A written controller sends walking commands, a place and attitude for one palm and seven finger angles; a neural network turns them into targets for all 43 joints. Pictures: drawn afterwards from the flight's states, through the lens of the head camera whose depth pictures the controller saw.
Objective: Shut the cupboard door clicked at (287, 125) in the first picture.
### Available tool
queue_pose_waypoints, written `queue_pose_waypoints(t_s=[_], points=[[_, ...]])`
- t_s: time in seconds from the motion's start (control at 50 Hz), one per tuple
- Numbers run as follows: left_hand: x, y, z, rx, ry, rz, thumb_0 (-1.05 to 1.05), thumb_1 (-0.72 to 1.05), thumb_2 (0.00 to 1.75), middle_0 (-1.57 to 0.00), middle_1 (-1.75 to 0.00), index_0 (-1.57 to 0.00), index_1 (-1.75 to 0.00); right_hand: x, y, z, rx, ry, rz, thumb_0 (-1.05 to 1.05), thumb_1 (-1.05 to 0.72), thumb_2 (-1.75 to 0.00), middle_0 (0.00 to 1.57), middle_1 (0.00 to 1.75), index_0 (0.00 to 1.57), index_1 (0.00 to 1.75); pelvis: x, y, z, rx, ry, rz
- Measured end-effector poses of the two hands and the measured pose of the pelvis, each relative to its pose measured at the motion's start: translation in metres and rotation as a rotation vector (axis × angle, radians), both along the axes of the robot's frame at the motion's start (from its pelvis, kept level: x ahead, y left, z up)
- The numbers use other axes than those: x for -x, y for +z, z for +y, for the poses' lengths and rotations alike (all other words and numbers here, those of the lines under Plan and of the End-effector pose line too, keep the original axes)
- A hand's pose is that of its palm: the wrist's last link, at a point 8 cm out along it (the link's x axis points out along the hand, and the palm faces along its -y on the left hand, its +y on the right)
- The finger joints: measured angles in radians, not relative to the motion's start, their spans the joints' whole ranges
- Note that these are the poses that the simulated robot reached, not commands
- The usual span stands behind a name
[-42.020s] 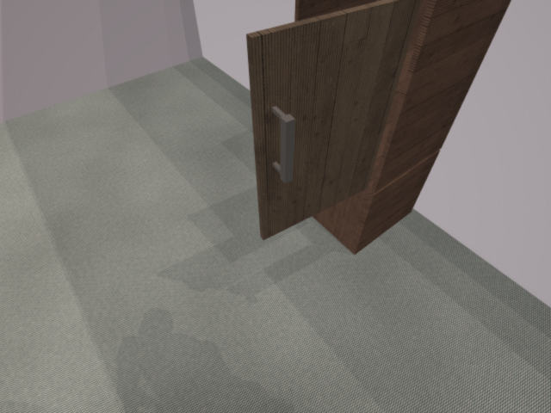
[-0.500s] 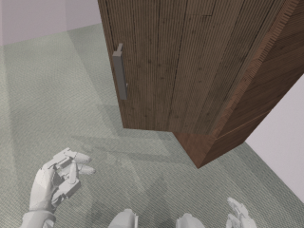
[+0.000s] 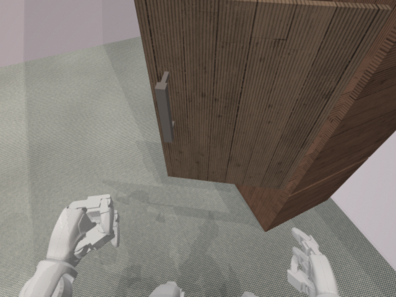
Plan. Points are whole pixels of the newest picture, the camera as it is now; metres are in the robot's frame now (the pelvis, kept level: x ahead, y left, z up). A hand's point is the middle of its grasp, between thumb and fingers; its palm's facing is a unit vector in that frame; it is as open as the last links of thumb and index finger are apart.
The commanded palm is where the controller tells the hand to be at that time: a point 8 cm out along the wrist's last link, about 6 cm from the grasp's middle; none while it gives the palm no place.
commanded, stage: raise the hand and make a fist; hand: left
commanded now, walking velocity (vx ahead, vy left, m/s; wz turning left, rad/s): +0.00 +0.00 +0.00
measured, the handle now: (167, 109) +0.50 +0.12 +0.08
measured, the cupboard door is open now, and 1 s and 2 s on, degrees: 57 57 57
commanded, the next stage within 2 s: bring the fist close to the handle in 0.54 s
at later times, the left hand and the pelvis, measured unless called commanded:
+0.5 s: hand (106, 223) +0.22 +0.17 +0.10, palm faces +0.00 -1.00 -0.05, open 3.1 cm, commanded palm +0.20 +0.22 +0.09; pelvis -0.01 -0.02 +0.01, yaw -1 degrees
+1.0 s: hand (140, 196) +0.28 +0.13 +0.08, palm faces -0.15 -0.99 +0.00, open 3.1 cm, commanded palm +0.27 +0.19 +0.09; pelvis -0.01 -0.01 +0.01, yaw -1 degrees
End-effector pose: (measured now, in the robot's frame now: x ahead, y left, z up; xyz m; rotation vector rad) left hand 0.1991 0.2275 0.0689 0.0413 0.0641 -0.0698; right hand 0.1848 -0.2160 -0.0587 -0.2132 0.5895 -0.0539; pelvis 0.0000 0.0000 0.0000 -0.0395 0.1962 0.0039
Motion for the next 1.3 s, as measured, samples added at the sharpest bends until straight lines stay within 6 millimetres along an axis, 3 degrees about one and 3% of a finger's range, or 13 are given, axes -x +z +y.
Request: queue_pose_waypoints(t_s=[0.06,0.2,0.36,0.52,0.66,0.72,0.84,0.98,1.18,1.3], points=[[-0.003,-0.003,-0.003,0.002,-0.026,0.046,0.01,0.9,0.9,-1.28,-1.47,-1.27,-1.47,0.006,0.0,-0.006,0.002,-0.022,0.018,0.01,-0.9,-0.9,0.2,0.3,0.2,0.3,-0.002,0.003,-0.003,-0.005,-0.006,-0.007],[-0.01,0.035,0.014,-0.021,0.081,-0.119,0.02,0.9,0.9,-1.3,-1.49,-1.29,-1.5,0.022,-0.001,-0.022,0.013,-0.05,0.06,0.01,-0.9,-0.9,0.2,0.3,0.2,0.3,-0.004,0.009,-0.011,-0.01,-0.004,-0.028],[-0.008,0.005,-0.012,0.019,-0.031,0.052,0.01,0.9,0.9,-1.3,-1.5,-1.29,-1.5,0.036,-0.001,-0.04,0.022,-0.089,0.068,0.01,-0.9,-0.9,0.2,0.3,0.2,0.3,0.001,0.011,-0.014,-0.024,-0.016,-0.029],[0.001,0.03,-0.001,-0.008,0.073,-0.131,0.02,0.9,0.9,-1.3,-1.5,-1.3,-1.5,0.038,-0.001,-0.042,0.024,-0.074,0.055,0.01,-0.9,-0.9,0.2,0.3,0.2,0.3,0.008,0.009,-0.019,-0.026,-0.013,-0.042],[0.008,0.007,-0.013,0.016,-0.019,0.012,0.01,0.9,0.9,-1.3,-1.5,-1.3,-1.5,0.037,-0.002,-0.036,0.002,-0.07,0.033,0.01,-0.9,-0.9,0.2,0.3,0.2,0.3,0.013,0.009,-0.017,-0.025,-0.014,-0.046],[0.008,0.008,-0.012,0.013,-0.013,-0.001,0.02,0.9,0.9,-1.3,-1.5,-1.3,-1.5,0.037,-0.001,-0.033,0.008,-0.069,0.022,0.01,-0.9,-0.9,0.2,0.3,0.2,0.3,0.015,0.008,-0.015,-0.023,-0.014,-0.049],[-0.024,0.022,-0.007,0.027,0.036,-0.15,0.02,0.9,0.9,-1.3,-1.5,-1.3,-1.5,0.039,-0.009,-0.027,0.016,-0.046,0.04,0.01,-0.9,-0.9,0.2,0.3,0.2,0.3,0.02,0.003,-0.013,-0.014,-0.003,-0.04],[-0.063,0.008,-0.035,0.041,-0.083,-0.023,0.01,0.9,0.9,-1.3,-1.5,-1.3,-1.5,0.051,-0.011,-0.024,0.002,-0.083,0.083,0.01,-0.9,-0.9,0.2,0.3,0.2,0.3,0.016,0.007,-0.006,-0.02,-0.015,-0.026],[-0.092,0.025,-0.037,0.039,0.014,-0.116,0.02,0.9,0.9,-1.3,-1.5,-1.3,-1.5,0.061,-0.014,-0.026,-0.002,-0.095,0.16,0.01,-0.9,-0.9,0.2,0.3,0.2,0.3,0.006,0.012,-0.003,-0.029,-0.029,-0.024],[-0.102,0.011,-0.057,0.027,-0.052,-0.046,0.01,0.9,0.9,-1.3,-1.5,-1.3,-1.5,0.06,-0.018,-0.029,-0.005,-0.101,0.187,0.01,-0.9,-0.9,0.2,0.3,0.2,0.3,0.006,0.012,-0.003,-0.03,-0.026,-0.022]])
